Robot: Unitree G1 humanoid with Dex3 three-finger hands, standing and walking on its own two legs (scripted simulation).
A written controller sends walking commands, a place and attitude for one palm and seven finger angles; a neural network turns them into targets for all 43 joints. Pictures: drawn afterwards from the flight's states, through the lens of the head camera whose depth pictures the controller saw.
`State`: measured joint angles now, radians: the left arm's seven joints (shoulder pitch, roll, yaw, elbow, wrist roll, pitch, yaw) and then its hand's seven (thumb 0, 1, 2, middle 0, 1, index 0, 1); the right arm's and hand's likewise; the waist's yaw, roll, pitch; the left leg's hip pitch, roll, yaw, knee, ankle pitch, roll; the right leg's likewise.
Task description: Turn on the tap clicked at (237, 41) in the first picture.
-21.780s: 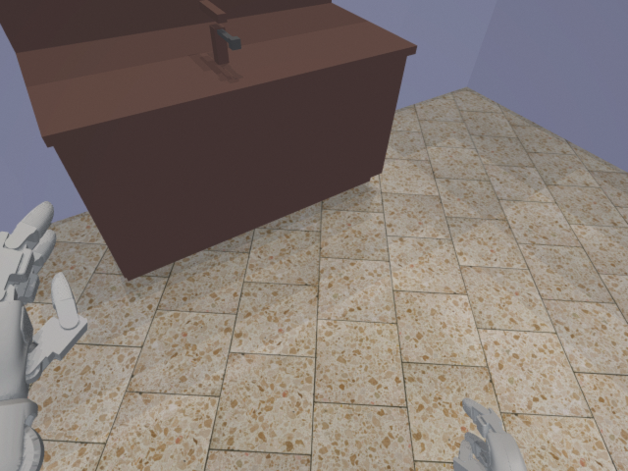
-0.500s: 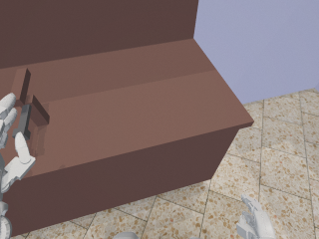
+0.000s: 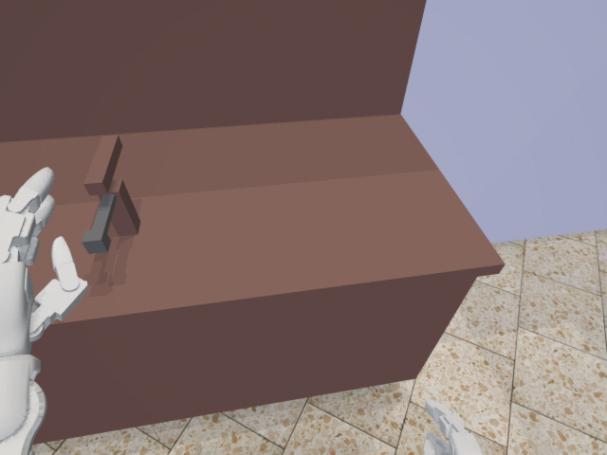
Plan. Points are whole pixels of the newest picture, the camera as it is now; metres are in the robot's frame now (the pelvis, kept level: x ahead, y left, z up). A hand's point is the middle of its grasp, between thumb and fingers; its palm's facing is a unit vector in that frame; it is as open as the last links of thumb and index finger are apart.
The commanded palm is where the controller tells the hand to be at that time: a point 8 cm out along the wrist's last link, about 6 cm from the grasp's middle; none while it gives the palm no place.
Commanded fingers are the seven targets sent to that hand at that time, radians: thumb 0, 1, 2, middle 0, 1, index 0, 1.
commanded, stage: come to a stop and stand still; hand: left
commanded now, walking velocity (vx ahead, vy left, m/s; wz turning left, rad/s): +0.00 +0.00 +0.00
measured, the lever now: (96, 241) +0.38 +0.37 +0.05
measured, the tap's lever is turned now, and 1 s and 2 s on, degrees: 0 0 0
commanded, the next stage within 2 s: look again from close up in 0.86 s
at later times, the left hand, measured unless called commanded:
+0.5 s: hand (99, 241) +0.27 +0.26 +0.18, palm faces +0.38 -0.87 -0.33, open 7.4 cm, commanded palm +0.21 +0.29 +0.18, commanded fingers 0.00 0.90 0.90 -0.20 -0.30 -0.20 -0.30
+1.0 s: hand (76, 245) +0.27 +0.28 +0.17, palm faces +0.37 -0.87 -0.32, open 7.4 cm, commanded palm +0.21 +0.32 +0.18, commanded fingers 0.00 0.90 0.90 -0.20 -0.30 -0.20 -0.30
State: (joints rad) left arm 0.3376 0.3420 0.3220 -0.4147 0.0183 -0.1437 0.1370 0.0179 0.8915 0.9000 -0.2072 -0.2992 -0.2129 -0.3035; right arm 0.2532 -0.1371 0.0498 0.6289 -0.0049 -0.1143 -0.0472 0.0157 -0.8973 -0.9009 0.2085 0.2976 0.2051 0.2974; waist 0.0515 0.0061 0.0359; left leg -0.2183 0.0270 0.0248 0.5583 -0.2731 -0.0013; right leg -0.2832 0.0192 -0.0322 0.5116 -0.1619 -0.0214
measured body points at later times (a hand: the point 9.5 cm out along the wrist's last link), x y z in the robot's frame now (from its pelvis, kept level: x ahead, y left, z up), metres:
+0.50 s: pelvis +0.03 +0.02 +0.01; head +0.05 +0.04 +0.46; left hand +0.25 +0.30 +0.20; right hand +0.19 -0.23 -0.06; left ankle +0.02 +0.12 -0.73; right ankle +0.07 -0.10 -0.73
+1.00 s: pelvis +0.04 +0.04 +0.01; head +0.06 +0.07 +0.46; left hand +0.24 +0.33 +0.19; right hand +0.23 -0.17 -0.05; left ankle +0.02 +0.12 -0.73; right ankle +0.07 -0.10 -0.73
